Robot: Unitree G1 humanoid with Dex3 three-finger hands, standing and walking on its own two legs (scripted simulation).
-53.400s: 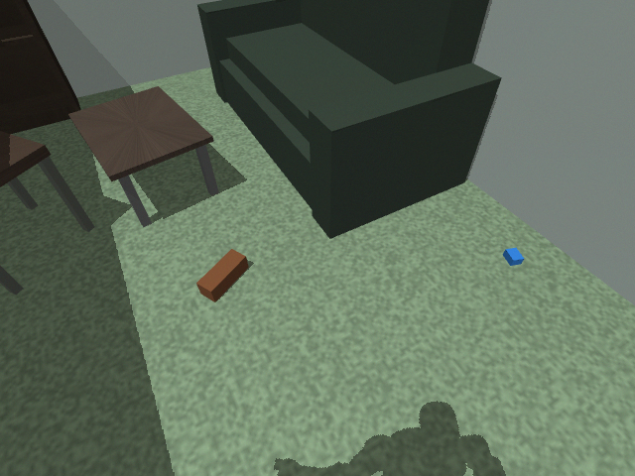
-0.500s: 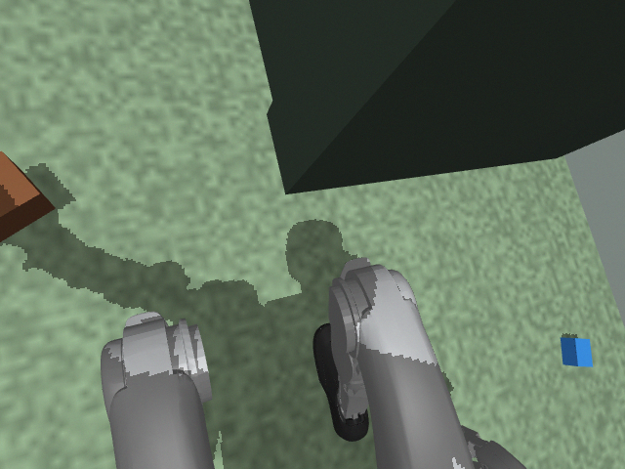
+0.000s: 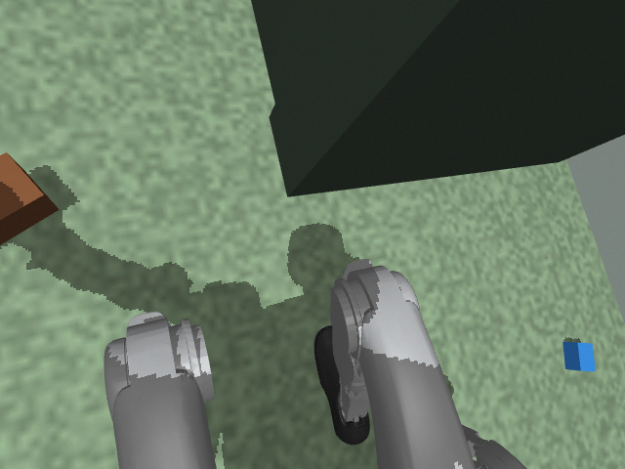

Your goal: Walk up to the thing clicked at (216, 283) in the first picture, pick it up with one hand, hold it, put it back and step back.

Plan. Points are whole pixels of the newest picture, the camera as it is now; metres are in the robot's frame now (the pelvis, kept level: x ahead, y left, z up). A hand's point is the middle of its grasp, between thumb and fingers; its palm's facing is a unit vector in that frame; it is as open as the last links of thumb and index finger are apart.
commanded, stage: approach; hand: left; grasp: from above
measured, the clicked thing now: out of the picture +0.47 +0.40 -0.28
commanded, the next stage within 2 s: close in in 0.70 s
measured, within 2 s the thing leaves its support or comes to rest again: neither
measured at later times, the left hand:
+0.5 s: hand out of the picture +0.50 +0.35 -0.16, palm faces -0.30 -0.22 -0.93, open 14.0 cm
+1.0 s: hand out of the picture +0.46 +0.38 -0.16, palm faces -0.35 -0.24 -0.90, open 14.1 cm
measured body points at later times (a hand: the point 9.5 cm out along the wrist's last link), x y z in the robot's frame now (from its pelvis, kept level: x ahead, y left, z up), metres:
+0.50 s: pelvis +0.00 +0.00 +0.01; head +0.27 +0.08 +0.36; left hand +0.52 +0.35 -0.11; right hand +0.01 -0.27 -0.06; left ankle +0.06 +0.12 -0.28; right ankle +0.12 -0.16 -0.28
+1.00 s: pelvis +0.00 +0.00 +0.01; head +0.25 +0.11 +0.36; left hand +0.48 +0.39 -0.11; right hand +0.07 -0.27 -0.06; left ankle +0.06 +0.12 -0.28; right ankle +0.12 -0.16 -0.28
